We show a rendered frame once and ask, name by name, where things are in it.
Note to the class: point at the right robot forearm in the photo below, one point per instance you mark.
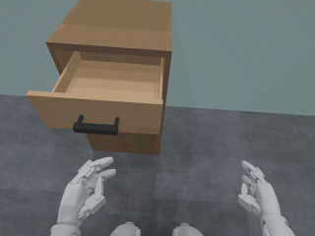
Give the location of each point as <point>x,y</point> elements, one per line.
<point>273,224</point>

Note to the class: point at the robot thigh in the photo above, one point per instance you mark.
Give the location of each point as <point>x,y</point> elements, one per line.
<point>185,230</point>
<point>126,230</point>

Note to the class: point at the handle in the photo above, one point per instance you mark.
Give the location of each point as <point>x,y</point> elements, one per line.
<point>93,128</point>

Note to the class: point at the robot right thigh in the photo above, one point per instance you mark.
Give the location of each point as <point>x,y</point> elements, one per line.
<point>185,230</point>

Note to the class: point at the cabinet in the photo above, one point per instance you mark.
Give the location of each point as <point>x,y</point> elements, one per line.
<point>122,27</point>

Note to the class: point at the robot left thigh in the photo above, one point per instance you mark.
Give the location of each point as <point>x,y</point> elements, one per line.
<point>126,230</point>

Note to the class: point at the left robot hand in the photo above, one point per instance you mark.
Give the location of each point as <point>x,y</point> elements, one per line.
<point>71,209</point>

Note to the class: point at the left robot forearm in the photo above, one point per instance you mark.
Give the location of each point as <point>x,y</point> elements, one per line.
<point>65,229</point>

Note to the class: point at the right robot hand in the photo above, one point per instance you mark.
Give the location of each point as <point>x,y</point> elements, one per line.
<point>263,199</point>

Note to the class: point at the drawer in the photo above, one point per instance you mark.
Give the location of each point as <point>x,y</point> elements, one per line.
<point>101,87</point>

